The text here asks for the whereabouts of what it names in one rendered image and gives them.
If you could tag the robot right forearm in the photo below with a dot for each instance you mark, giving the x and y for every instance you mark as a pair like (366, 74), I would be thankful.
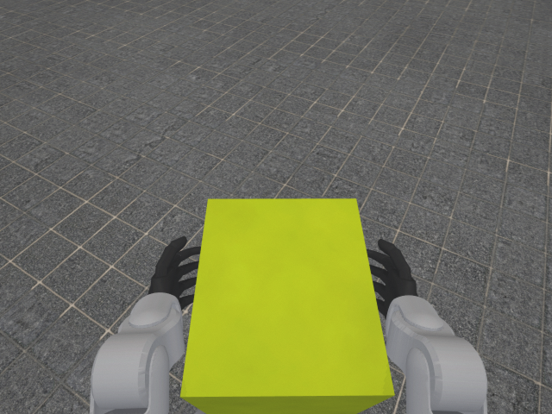
(444, 373)

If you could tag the carton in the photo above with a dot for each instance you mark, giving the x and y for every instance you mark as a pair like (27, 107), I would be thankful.
(284, 317)

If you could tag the robot right hand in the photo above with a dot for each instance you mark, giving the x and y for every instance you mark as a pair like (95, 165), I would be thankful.
(397, 275)

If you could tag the robot left hand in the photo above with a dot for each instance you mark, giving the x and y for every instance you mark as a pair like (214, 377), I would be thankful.
(168, 273)

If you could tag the robot left forearm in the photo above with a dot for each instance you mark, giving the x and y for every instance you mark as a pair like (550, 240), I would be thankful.
(130, 374)

